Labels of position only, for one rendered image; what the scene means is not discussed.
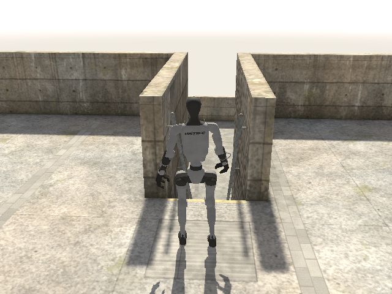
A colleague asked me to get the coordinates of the robot left hand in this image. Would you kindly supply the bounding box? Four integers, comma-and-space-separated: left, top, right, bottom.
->
156, 172, 170, 189

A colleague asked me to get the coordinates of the left robot forearm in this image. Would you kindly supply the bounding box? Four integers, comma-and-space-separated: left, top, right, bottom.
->
158, 149, 171, 175

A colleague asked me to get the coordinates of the robot head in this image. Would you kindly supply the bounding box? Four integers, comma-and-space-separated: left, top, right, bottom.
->
184, 96, 205, 126

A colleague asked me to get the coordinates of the robot right upper arm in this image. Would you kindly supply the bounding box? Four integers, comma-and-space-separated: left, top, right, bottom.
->
207, 122, 224, 155

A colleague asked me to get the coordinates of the robot left upper arm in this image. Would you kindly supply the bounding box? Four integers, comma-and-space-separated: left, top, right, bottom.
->
165, 124, 182, 158

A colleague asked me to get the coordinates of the robot left shin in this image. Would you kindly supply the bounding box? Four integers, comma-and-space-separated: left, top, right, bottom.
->
178, 199, 186, 237

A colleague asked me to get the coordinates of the robot right hand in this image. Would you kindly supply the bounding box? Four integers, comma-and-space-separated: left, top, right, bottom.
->
215, 163, 229, 174

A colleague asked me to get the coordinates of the right robot forearm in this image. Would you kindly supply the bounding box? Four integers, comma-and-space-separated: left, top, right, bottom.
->
218, 146, 228, 165

